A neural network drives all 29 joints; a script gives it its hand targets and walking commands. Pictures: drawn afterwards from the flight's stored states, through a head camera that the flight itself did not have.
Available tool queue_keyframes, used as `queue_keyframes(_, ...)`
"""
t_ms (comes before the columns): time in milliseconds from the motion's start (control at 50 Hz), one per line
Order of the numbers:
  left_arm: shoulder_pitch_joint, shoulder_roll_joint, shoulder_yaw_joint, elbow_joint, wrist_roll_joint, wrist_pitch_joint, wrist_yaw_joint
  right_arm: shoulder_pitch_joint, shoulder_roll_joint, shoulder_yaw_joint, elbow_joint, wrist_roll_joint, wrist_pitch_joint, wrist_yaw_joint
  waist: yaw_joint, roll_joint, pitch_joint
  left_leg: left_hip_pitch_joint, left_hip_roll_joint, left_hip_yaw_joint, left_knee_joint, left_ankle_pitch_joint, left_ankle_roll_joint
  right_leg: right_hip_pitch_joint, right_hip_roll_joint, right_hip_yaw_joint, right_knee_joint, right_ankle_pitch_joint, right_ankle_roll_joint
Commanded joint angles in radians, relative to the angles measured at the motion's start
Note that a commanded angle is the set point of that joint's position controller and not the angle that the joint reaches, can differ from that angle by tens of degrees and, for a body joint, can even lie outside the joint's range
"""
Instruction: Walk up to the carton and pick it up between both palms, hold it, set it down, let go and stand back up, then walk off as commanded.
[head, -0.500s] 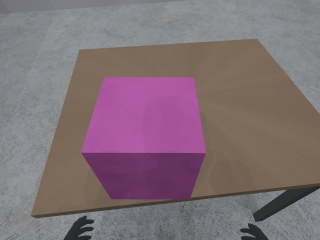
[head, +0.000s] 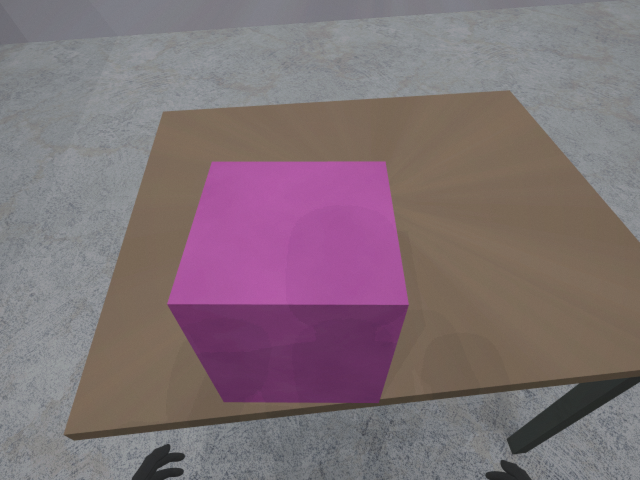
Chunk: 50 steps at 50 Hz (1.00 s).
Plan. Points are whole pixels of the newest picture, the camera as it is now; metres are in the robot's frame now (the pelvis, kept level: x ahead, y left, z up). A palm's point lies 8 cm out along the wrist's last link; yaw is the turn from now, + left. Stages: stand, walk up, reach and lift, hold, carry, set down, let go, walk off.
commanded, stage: walk up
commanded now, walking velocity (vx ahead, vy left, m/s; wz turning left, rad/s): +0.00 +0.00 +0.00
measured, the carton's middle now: (299, 288) +0.35 +0.04 +0.06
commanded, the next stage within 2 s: none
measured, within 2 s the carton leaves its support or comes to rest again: neither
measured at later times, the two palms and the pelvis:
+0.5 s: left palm out of the picture +0.04 +0.37 -0.13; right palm out of the picture +0.05 -0.19 -0.14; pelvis -0.05 +0.08 -0.02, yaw +4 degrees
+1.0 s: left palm out of the picture +0.02 +0.35 -0.14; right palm out of the picture +0.04 -0.23 -0.11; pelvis -0.07 +0.06 -0.03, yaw +3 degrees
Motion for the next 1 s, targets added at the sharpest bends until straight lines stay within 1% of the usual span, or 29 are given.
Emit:
queue_keyframes(0, -0.049, 0.260, 0.093, 0.013, 0.018, -0.057, 0.024, -0.065, -0.284, -0.092, -0.064, -0.021, -0.048, -0.012, 0.000, -0.003, -0.118, 0.051, 0.083, -0.106, -0.124, 0.347, 0.082, 0.083, -0.094, 0.074, -0.125, 0.358, -0.079)
queue_keyframes(100, -0.053, 0.259, 0.093, 0.025, 0.016, -0.056, 0.025, -0.059, -0.285, -0.087, -0.055, -0.020, -0.049, -0.012, 0.002, 0.018, -0.119, 0.056, 0.088, -0.116, -0.135, 0.364, 0.086, 0.088, -0.098, 0.077, -0.125, 0.357, -0.077)
queue_keyframes(120, 0.048, 0.358, 0.117, 0.057, -0.009, -0.059, 0.049, -0.067, -0.332, -0.097, -0.107, -0.057, -0.004, 0.001, 0.030, 0.073, -0.039, -0.035, 0.052, -0.099, -0.001, 0.504, 0.085, 0.107, -0.159, 0.129, -0.110, 0.485, -0.113)
queue_keyframes(140, 0.126, 0.392, 0.129, 0.067, -0.009, -0.059, 0.062, -0.077, -0.301, -0.097, -0.125, -0.048, 0.012, 0.005, 0.046, -0.008, -0.056, -0.103, 0.019, -0.060, 0.126, 0.478, 0.062, 0.178, -0.240, 0.216, -0.157, 0.596, -0.171)
queue_keyframes(160, 0.146, 0.418, 0.135, 0.060, -0.004, -0.062, 0.069, -0.072, -0.286, -0.100, -0.142, -0.047, 0.024, 0.004, 0.052, -0.057, -0.048, -0.174, -0.016, -0.005, 0.265, 0.248, 0.032, 0.208, -0.354, 0.316, -0.192, 0.741, -0.265)
queue_keyframes(180, 0.154, 0.426, 0.142, 0.050, 0.004, -0.070, 0.078, -0.089, -0.284, -0.104, -0.159, -0.048, 0.034, 0.002, 0.065, -0.119, -0.021, -0.290, -0.018, -0.040, 0.405, -0.206, 0.026, 0.241, -0.461, 0.423, -0.220, 0.922, -0.354)
queue_keyframes(200, 0.159, 0.423, 0.148, 0.048, 0.006, -0.075, 0.086, -0.096, -0.282, -0.101, -0.175, -0.054, 0.044, 0.005, 0.065, -0.078, -0.023, -0.327, 0.021, -0.100, 0.448, -0.250, 0.022, 0.252, -0.484, 0.436, -0.226, 0.911, -0.372)
queue_keyframes(220, 0.135, 0.421, 0.150, 0.041, 0.006, -0.077, 0.091, -0.096, -0.289, -0.105, -0.179, -0.055, 0.047, 0.009, 0.054, -0.058, -0.011, -0.314, 0.030, -0.107, 0.475, -0.241, 0.023, 0.204, -0.467, 0.404, -0.235, 0.863, -0.364)
queue_keyframes(280, 0.078, 0.401, 0.153, 0.010, 0.015, -0.070, 0.091, -0.036, -0.284, -0.112, -0.186, -0.047, 0.047, 0.032, 0.028, -0.095, -0.028, -0.262, 0.029, -0.102, 0.448, -0.219, 0.026, 0.133, -0.386, 0.267, -0.168, 0.836, -0.311)
queue_keyframes(340, 0.011, 0.403, 0.147, -0.027, 0.027, -0.060, 0.080, 0.037, -0.307, -0.124, -0.168, -0.035, 0.047, 0.035, 0.005, -0.181, -0.071, -0.139, 0.041, -0.068, 0.278, -0.150, 0.027, 0.064, -0.338, 0.207, -0.121, 0.630, -0.260)
queue_keyframes(360, -0.040, 0.402, 0.142, -0.039, 0.024, -0.051, 0.072, 0.090, -0.313, -0.129, -0.145, -0.034, 0.043, 0.033, -0.027, -0.194, -0.085, -0.033, 0.028, -0.037, 0.150, -0.073, 0.035, 0.001, -0.300, 0.153, -0.090, 0.530, -0.224)
queue_keyframes(380, -0.110, 0.396, 0.135, -0.051, 0.019, -0.041, 0.065, 0.174, -0.316, -0.136, -0.105, -0.032, 0.035, 0.030, -0.078, -0.198, -0.095, 0.115, 0.017, -0.026, -0.016, 0.044, 0.049, -0.084, -0.243, 0.088, -0.013, 0.435, -0.168)
queue_keyframes(400, -0.117, 0.337, 0.117, -0.050, 0.015, -0.029, 0.060, 0.221, -0.326, -0.143, -0.068, -0.042, 0.024, 0.023, -0.098, -0.092, -0.081, 0.177, 0.005, -0.076, -0.157, 0.103, 0.049, -0.140, -0.145, 0.007, 0.175, 0.282, -0.100)
queue_keyframes(420, -0.092, 0.253, 0.091, -0.065, -0.001, -0.020, 0.058, 0.224, -0.411, -0.161, -0.073, -0.053, 0.012, 0.010, -0.096, 0.210, -0.048, 0.175, 0.165, -0.393, -0.299, 0.334, 0.069, -0.288, -0.012, -0.058, 0.394, -0.106, -0.023)
queue_keyframes(440, -0.061, 0.244, 0.086, -0.057, -0.015, -0.005, 0.068, 0.187, -0.461, -0.165, -0.089, -0.041, 0.006, 0.004, -0.070, 0.210, -0.055, 0.141, 0.258, -0.594, -0.350, 0.396, 0.099, -0.313, 0.055, 0.081, 0.433, -0.257, -0.025)
queue_keyframes(460, -0.001, 0.277, 0.088, -0.027, -0.019, 0.005, 0.066, 0.118, -0.456, -0.166, -0.102, -0.037, 0.003, -0.005, -0.032, 0.098, -0.072, 0.110, 0.272, -0.575, -0.330, 0.341, 0.130, -0.265, 0.029, 0.124, 0.452, -0.255, -0.038)
queue_keyframes(480, 0.017, 0.310, 0.089, -0.014, -0.014, 0.010, 0.065, 0.052, -0.480, -0.164, -0.122, -0.035, 0.002, -0.009, -0.031, 0.132, -0.045, 0.005, 0.288, -0.593, -0.386, 0.128, 0.159, -0.235, 0.000, 0.126, 0.457, -0.247, -0.035)
queue_keyframes(500, -0.005, 0.346, 0.094, 0.007, -0.005, 0.016, 0.065, 0.006, -0.474, -0.166, -0.129, -0.037, 0.000, -0.015, -0.034, 0.123, 0.012, -0.038, 0.278, -0.616, -0.434, -0.099, 0.141, -0.251, -0.013, 0.145, 0.472, -0.197, -0.040)
queue_keyframes(520, 0.020, 0.359, 0.105, 0.029, -0.004, 0.018, 0.057, -0.019, -0.448, -0.160, -0.128, -0.041, -0.007, -0.018, -0.023, 0.122, 0.024, -0.006, 0.239, -0.596, -0.415, -0.165, 0.127, -0.258, -0.022, 0.152, 0.476, -0.137, -0.037)
queue_keyframes(540, 0.043, 0.344, 0.102, 0.052, -0.003, 0.023, 0.048, -0.016, -0.419, -0.154, -0.118, -0.034, -0.012, -0.020, -0.016, 0.118, 0.012, 0.025, 0.213, -0.559, -0.399, -0.180, 0.094, -0.267, -0.022, 0.159, 0.471, -0.093, -0.037)
queue_keyframes(560, 0.039, 0.343, 0.101, 0.059, 0.002, 0.027, 0.041, 0.013, -0.414, -0.149, -0.107, -0.029, -0.022, -0.024, -0.023, 0.109, 0.004, 0.062, 0.208, -0.560, -0.388, -0.163, 0.059, -0.273, -0.019, 0.179, 0.459, -0.064, -0.035)
queue_keyframes(580, 0.049, 0.342, 0.102, 0.060, 0.006, 0.029, 0.036, 0.036, -0.417, -0.149, -0.102, -0.028, -0.032, -0.028, -0.024, 0.091, -0.006, 0.093, 0.223, -0.576, -0.378, -0.121, 0.046, -0.266, -0.010, 0.190, 0.446, -0.055, -0.029)
queue_keyframes(640, 0.052, 0.356, 0.113, 0.073, 0.018, 0.035, 0.033, 0.082, -0.410, -0.145, -0.086, -0.021, -0.059, -0.042, -0.021, 0.052, -0.058, 0.225, 0.273, -0.632, -0.323, 0.105, 0.051, -0.267, -0.013, 0.215, 0.421, -0.083, -0.019)
queue_keyframes(700, 0.032, 0.355, 0.115, 0.063, 0.019, 0.041, 0.030, 0.130, -0.423, -0.144, -0.067, -0.023, -0.074, -0.060, -0.030, 0.068, -0.068, 0.272, 0.294, -0.626, -0.260, 0.351, 0.054, -0.273, -0.008, 0.238, 0.397, -0.119, -0.020)
queue_keyframes(720, 0.029, 0.358, 0.116, 0.063, 0.020, 0.044, 0.028, 0.136, -0.429, -0.145, -0.062, -0.024, -0.076, -0.065, -0.029, 0.071, -0.070, 0.262, 0.295, -0.619, -0.256, 0.367, 0.049, -0.269, -0.009, 0.243, 0.394, -0.126, -0.023)
queue_keyframes(780, 0.034, 0.363, 0.117, 0.065, 0.018, 0.052, 0.024, 0.114, -0.427, -0.142, -0.058, -0.027, -0.079, -0.073, -0.020, 0.101, -0.042, 0.211, 0.284, -0.580, -0.261, 0.319, 0.056, -0.265, -0.013, 0.231, 0.386, -0.124, -0.027)
queue_keyframes(820, 0.025, 0.368, 0.119, 0.062, 0.020, 0.052, 0.019, 0.104, -0.422, -0.137, -0.058, -0.029, -0.082, -0.074, -0.019, 0.100, -0.034, 0.173, 0.273, -0.565, -0.258, 0.268, 0.084, -0.251, -0.021, 0.207, 0.377, -0.135, -0.031)
queue_keyframes(940, 0.040, 0.369, 0.128, 0.060, 0.026, 0.037, 0.003, 0.039, -0.461, -0.133, -0.075, -0.043, -0.080, -0.065, -0.006, 0.142, -0.010, -0.023, 0.274, -0.537, -0.242, 0.025, 0.232, -0.149, -0.045, 0.099, 0.295, -0.191, -0.050)
queue_keyframes(980, 0.075, 0.365, 0.132, 0.074, 0.027, 0.024, 0.000, -0.007, -0.467, -0.131, -0.084, -0.042, -0.073, -0.058, 0.020, 0.136, -0.011, -0.113, 0.246, -0.470, -0.203, -0.024, 0.228, -0.044, -0.044, 0.061, 0.170, -0.107, -0.061)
